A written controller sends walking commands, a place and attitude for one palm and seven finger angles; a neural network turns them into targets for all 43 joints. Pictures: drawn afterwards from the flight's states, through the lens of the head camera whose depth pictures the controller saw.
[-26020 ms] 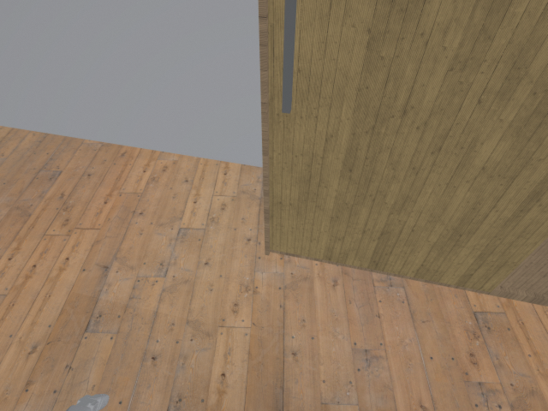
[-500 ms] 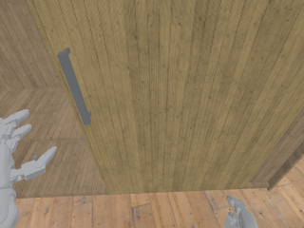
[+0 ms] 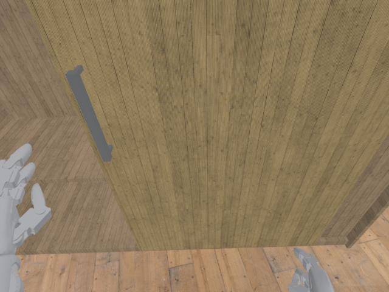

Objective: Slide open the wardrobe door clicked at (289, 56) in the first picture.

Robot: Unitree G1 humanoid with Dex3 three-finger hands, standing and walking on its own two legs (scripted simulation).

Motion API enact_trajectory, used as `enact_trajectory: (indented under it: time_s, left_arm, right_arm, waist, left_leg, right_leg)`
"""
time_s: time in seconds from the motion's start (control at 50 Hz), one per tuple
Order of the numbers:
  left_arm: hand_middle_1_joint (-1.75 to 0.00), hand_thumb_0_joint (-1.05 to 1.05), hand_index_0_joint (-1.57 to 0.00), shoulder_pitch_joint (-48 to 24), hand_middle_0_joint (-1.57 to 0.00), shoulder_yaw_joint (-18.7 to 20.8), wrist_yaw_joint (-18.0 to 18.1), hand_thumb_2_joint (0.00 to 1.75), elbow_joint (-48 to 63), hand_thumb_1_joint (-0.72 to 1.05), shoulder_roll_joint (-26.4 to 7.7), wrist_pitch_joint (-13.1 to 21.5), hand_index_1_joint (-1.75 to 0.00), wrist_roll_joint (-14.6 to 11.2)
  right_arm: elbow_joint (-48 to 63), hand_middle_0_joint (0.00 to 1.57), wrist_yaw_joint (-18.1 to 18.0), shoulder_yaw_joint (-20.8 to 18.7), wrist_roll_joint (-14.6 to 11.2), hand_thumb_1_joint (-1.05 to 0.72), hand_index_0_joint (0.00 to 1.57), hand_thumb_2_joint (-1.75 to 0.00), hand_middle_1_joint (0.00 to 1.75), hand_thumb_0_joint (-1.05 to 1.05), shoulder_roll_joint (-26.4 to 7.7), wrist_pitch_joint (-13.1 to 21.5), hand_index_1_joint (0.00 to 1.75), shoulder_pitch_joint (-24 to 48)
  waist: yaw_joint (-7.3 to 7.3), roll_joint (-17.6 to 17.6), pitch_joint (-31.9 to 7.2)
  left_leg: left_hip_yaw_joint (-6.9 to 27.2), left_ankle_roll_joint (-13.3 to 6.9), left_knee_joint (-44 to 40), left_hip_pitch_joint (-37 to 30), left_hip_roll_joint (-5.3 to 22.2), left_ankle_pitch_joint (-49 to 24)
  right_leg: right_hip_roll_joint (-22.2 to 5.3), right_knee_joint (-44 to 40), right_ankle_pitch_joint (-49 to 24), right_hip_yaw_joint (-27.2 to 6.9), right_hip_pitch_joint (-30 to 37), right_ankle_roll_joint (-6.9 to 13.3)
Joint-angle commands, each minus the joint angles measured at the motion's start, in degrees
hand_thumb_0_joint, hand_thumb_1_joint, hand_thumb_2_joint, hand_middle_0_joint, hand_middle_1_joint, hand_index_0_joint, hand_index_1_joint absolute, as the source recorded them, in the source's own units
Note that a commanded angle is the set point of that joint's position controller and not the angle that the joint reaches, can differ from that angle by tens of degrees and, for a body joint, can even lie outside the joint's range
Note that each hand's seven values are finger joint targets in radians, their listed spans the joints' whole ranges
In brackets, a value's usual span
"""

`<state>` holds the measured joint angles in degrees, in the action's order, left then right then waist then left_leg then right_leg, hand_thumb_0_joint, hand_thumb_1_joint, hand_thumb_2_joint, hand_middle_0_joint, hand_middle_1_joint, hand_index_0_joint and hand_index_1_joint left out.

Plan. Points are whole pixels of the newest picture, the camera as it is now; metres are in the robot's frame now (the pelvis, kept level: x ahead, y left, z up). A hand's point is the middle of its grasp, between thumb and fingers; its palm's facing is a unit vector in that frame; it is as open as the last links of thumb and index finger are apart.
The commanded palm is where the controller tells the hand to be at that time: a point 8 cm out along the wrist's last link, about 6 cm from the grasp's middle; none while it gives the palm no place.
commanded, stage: draw the hand back to the body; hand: left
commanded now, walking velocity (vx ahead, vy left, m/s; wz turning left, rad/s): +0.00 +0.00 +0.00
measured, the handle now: (94, 117) +0.47 +0.33 +0.13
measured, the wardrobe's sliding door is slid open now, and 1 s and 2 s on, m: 0.69 0.69 0.69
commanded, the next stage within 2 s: step back with the hand held close in 0.04 s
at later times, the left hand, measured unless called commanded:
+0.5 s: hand (44, 216) +0.17 +0.26 +0.16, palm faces +0.39 -0.80 -0.46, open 7.4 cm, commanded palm +0.12 +0.31 +0.17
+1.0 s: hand out of the picture +0.08 +0.35 +0.17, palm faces +0.49 -0.75 -0.44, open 7.4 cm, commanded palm +0.02 +0.38 +0.17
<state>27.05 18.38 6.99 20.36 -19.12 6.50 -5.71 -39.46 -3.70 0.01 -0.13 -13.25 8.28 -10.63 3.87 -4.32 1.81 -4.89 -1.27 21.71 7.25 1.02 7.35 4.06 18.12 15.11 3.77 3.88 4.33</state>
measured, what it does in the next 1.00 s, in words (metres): shifts its weight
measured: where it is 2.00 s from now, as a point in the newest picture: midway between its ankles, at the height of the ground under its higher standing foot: outside the picture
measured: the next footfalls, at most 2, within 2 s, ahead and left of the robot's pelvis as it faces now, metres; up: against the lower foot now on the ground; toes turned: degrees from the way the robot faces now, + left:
right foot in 1.28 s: -0.09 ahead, -0.03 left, +0.00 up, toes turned +3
left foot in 1.40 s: -0.05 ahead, +0.23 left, +0.00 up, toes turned +2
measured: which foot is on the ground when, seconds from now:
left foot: down 0.00-1.00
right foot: down 0.00-1.00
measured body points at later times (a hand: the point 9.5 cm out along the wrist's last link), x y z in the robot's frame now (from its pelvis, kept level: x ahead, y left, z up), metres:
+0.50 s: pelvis -0.02 +0.01 -0.01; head -0.04 -0.01 +0.44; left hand +0.15 +0.30 +0.18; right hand +0.16 -0.24 -0.08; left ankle +0.06 +0.11 -0.74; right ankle -0.04 -0.06 -0.74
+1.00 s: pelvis -0.10 +0.08 -0.01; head -0.10 +0.09 +0.44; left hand +0.05 +0.39 +0.19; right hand +0.09 -0.14 -0.09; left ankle +0.05 +0.11 -0.74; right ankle -0.05 -0.06 -0.74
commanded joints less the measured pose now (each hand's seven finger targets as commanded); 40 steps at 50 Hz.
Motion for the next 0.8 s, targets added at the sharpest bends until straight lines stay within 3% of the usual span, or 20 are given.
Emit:
enact_trajectory:
  time_s: [0.0, 0.12, 0.14, 0.16, 0.18, 0.2, 0.24, 0.28, 0.32, 0.36, 0.4, 0.44, 0.48, 0.54, 0.56, 0.62, 0.68, 0.72, 0.78]
  left_arm:
    - [-0.30, 0.00, -0.20, -4.74, -0.20, 7.10, 0.95, 0.90, 11.64, 0.90, -11.53, 4.07, -0.30, -0.29]
    - [-0.30, 0.00, -0.20, -5.22, -0.20, 7.52, 0.88, 0.90, 11.54, 0.90, -11.97, 4.25, -0.30, -0.20]
    - [-0.30, 0.00, -0.20, -8.74, -0.20, 7.21, 0.96, 0.90, 12.66, 0.90, -12.27, 4.35, -0.30, -0.19]
    - [-0.30, 0.00, -0.20, -17.84, -0.20, 14.91, 1.68, 0.90, 16.26, 0.90, -21.54, 6.62, -0.30, 0.35]
    - [-0.30, 0.00, -0.20, -7.96, -0.20, 9.95, 0.80, 0.90, 9.15, 0.90, -14.57, 5.80, -0.30, 0.72]
    - [-0.30, 0.00, -0.20, -4.01, -0.20, 8.27, 0.29, 0.90, 7.31, 0.90, -12.13, 5.16, -0.30, 1.15]
    - [-0.30, 0.00, -0.20, -2.01, -0.20, 7.96, 0.25, 0.90, 10.57, 0.90, -12.01, 5.11, -0.30, 1.41]
    - [-0.30, 0.00, -0.20, -0.94, -0.20, 8.93, 0.86, 0.90, 14.42, 0.90, -13.38, 4.88, -0.30, 1.53]
    - [-0.30, 0.00, -0.20, -0.03, -0.20, 9.66, 1.42, 0.90, 16.41, 0.90, -13.98, 4.33, -0.30, 1.52]
    - [-0.30, 0.00, -0.20, 0.79, -0.20, 12.05, 2.04, 0.90, 17.50, 0.90, -16.39, 4.10, -0.30, 1.35]
    - [-0.30, 0.00, -0.20, 2.56, -0.20, 12.59, 2.32, 0.90, 16.05, 0.90, -16.36, 3.91, -0.30, 1.12]
    - [-0.30, 0.00, -0.20, 2.02, -0.20, 12.24, 2.45, 0.90, 15.38, 0.90, -16.20, 4.14, -0.30, 0.93]
    - [-0.30, 0.00, -0.20, 1.63, -0.20, 11.65, 2.73, 0.90, 15.23, 0.90, -15.98, 4.48, -0.30, 0.87]
    - [-0.30, 0.00, -0.20, 0.03, -0.20, 10.33, 2.94, 0.90, 14.93, 0.90, -15.28, 5.34, -0.30, 1.08]
    - [-0.30, 0.00, -0.20, -1.27, -0.20, 10.13, 3.06, 0.90, 15.92, 0.90, -15.40, 5.76, -0.30, 1.11]
    - [-0.30, 0.00, -0.20, -2.07, -0.20, 9.66, 3.64, 0.90, 14.61, 0.90, -14.64, 6.51, -0.30, 2.09]
    - [-0.30, 0.00, -0.20, -3.89, -0.20, 10.47, 4.01, 0.90, 16.99, 0.90, -14.76, 7.56, -0.30, 3.04]
    - [-0.30, 0.00, -0.20, -2.88, -0.20, 10.99, 3.89, 0.90, 18.19, 0.90, -14.54, 7.76, -0.30, 3.18]
    - [-0.30, 0.00, -0.20, 0.37, -0.20, 11.97, 3.63, 0.90, 18.23, 0.90, -14.59, 7.91, -0.30, 3.06]
  right_arm:
    - [9.37, 0.20, -0.75, -1.96, -0.12, -0.90, 0.20, -0.90, 0.30, 0.00, -6.04, 3.36, 0.30, 8.80]
    - [9.13, 0.20, -0.93, -2.13, -0.07, -0.90, 0.20, -0.90, 0.30, 0.00, -6.06, 3.05, 0.30, 8.71]
    - [9.08, 0.20, -0.99, -2.11, -0.17, -0.90, 0.20, -0.90, 0.30, 0.00, -6.04, 3.01, 0.30, 8.97]
    - [11.57, 0.20, -0.66, -0.78, -1.21, -0.90, 0.20, -0.90, 0.30, 0.00, -6.12, 1.69, 0.30, 9.28]
    - [9.86, 0.20, -1.20, -1.06, -0.17, -0.90, 0.20, -0.90, 0.30, 0.00, -5.71, 0.78, 0.30, 9.07]
    - [10.99, 0.20, -0.92, -1.31, -0.43, -0.90, 0.20, -0.90, 0.30, 0.00, -5.95, 0.04, 0.30, 8.07]
    - [12.82, 0.20, -0.86, -1.47, -1.04, -0.90, 0.20, -0.90, 0.30, 0.00, -6.07, -1.21, 0.30, 7.76]
    - [13.68, 0.20, -1.22, -1.61, -1.22, -0.90, 0.20, -0.90, 0.30, 0.00, -6.60, -1.97, 0.30, 7.16]
    - [14.60, 0.20, -1.48, -1.69, -1.31, -0.90, 0.20, -0.90, 0.30, 0.00, -6.68, -2.96, 0.30, 7.00]
    - [15.26, 0.20, -1.91, -1.81, -1.30, -0.90, 0.20, -0.90, 0.30, 0.00, -6.76, -3.61, 0.30, 6.78]
    - [16.04, 0.20, -2.06, -1.74, -1.45, -0.90, 0.20, -0.90, 0.30, 0.00, -6.46, -4.37, 0.30, 6.49]
    - [16.25, 0.20, -2.13, -1.76, -1.54, -0.90, 0.20, -0.90, 0.30, 0.00, -6.43, -4.78, 0.30, 6.26]
    - [16.03, 0.20, -2.33, -1.81, -1.53, -0.90, 0.20, -0.90, 0.30, 0.00, -6.70, -4.64, 0.30, 5.96]
    - [16.06, 0.20, -2.40, -1.55, -1.37, -0.90, 0.20, -0.90, 0.30, 0.00, -7.06, -4.01, 0.30, 6.04]
    - [16.19, 0.20, -2.54, -1.59, -1.28, -0.90, 0.20, -0.90, 0.30, 0.00, -7.49, -3.53, 0.30, 6.25]
    - [15.91, 0.20, -2.66, -1.34, -0.86, -0.90, 0.20, -0.90, 0.30, 0.00, -7.56, -2.83, 0.30, 5.56]
    - [15.81, 0.20, -2.75, -1.63, -0.45, -0.90, 0.20, -0.90, 0.30, 0.00, -7.84, -1.63, 0.30, 5.53]
    - [15.81, 0.20, -2.52, -1.83, -0.12, -0.90, 0.20, -0.90, 0.30, 0.00, -7.54, -1.12, 0.30, 5.27]
    - [15.80, 0.20, -2.13, -2.14, 0.00, -0.90, 0.20, -0.90, 0.30, 0.00, -7.34, -0.51, 0.30, 5.02]
  waist:
    - [0.19, 2.61, -1.10]
    - [0.16, 2.60, -2.00]
    - [-0.19, 1.90, -2.23]
    - [-1.38, 0.00, 2.61]
    - [-1.85, 6.61, 1.46]
    - [-1.61, 10.93, -2.20]
    - [-1.54, 7.81, -8.30]
    - [-1.69, 1.11, -11.46]
    - [-1.74, 0.29, -11.69]
    - [-1.74, 1.68, -12.03]
    - [-1.97, 4.70, -10.38]
    - [-2.30, 5.69, -8.30]
    - [-2.43, 3.36, -7.39]
    - [-2.52, 2.81, -4.04]
    - [-2.41, 0.70, -3.28]
    - [-2.42, 0.31, -1.21]
    - [-1.68, -4.04, -4.40]
    - [-1.31, -5.19, -7.40]
    - [-1.23, -4.35, -9.28]
  left_leg:
    - [3.11, -0.83, -1.19, -7.53, 0.27, -4.25]
    - [2.77, -0.94, -0.58, -8.02, 0.16, -4.99]
    - [2.62, -1.02, -0.44, -8.30, 0.04, -4.85]
    - [4.12, -1.16, 2.96, -4.68, 1.23, -1.77]
    - [4.45, -1.63, 6.76, -2.71, 1.62, -4.45]
    - [3.83, -1.81, 8.59, -1.93, 1.45, -6.99]
    - [2.71, -2.02, 9.89, -0.25, 1.13, -8.92]
    - [3.08, -1.97, 9.23, -1.26, 1.88, -14.55]
    - [3.53, -1.82, 9.52, -1.72, 2.84, -17.98]
    - [4.14, -1.48, 9.62, -0.95, 3.22, -18.96]
    - [4.47, -1.23, 9.99, 0.74, 3.34, -17.09]
    - [4.98, -0.89, 10.16, 2.17, 3.01, -11.33]
    - [5.94, -0.74, 8.80, 2.65, 3.33, -8.32]
    - [8.93, -0.94, 5.34, 4.99, 4.43, 2.53]
    - [10.17, -1.06, 2.93, 6.01, 4.89, 6.42]
    - [13.01, -1.51, -3.21, 11.15, 6.61, 19.42]
    - [15.84, -1.78, -10.17, 15.45, 8.20, 25.54]
    - [16.56, -1.50, -12.30, 15.57, 8.80, 24.52]
    - [15.69, -0.63, -12.89, 16.35, 8.67, 25.63]
  right_leg:
    - [-4.15, -5.47, -11.61, -6.38, -12.14, -3.82]
    - [-4.42, -5.25, -13.47, -6.69, -12.09, -4.20]
    - [-4.52, -5.31, -13.50, -6.99, -12.35, -4.25]
    - [-7.57, -6.91, -17.39, -11.34, -19.22, -6.30]
    - [-9.56, -5.04, -26.23, -9.53, -21.09, -7.23]
    - [-10.34, -2.29, -35.21, -8.81, -18.66, -8.74]
    - [-11.34, 2.51, -43.66, -8.35, -14.20, -9.71]
    - [-11.11, 5.01, -40.22, -8.04, -14.18, -9.05]
    - [-10.25, 5.54, -34.97, -7.88, -16.13, -8.59]
    - [-9.97, 5.98, -33.00, -7.52, -16.18, -7.76]
    - [-10.11, 5.55, -30.43, -8.26, -17.59, -7.19]
    - [-10.79, 3.87, -23.11, -9.93, -20.33, -6.28]
    - [-10.89, 3.25, -16.52, -10.53, -21.49, -5.06]
    - [-9.62, 0.90, 0.36, -11.22, -25.12, -3.18]
    - [-8.78, 0.74, 4.59, -10.69, -25.08, -2.82]
    - [-6.29, 1.50, 14.44, -9.49, -24.17, -2.58]
    - [-2.88, 8.34, 9.54, -5.58, -16.30, -2.66]
    - [-1.58, 11.44, 5.69, -4.21, -12.49, -2.69]
    - [-0.87, 11.74, 5.90, -4.12, -10.28, -2.50]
